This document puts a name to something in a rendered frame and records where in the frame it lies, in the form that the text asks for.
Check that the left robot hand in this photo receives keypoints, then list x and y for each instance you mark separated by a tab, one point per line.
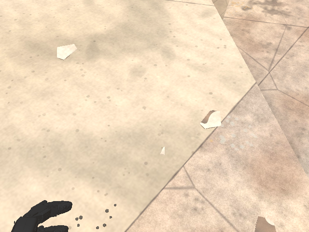
39	214

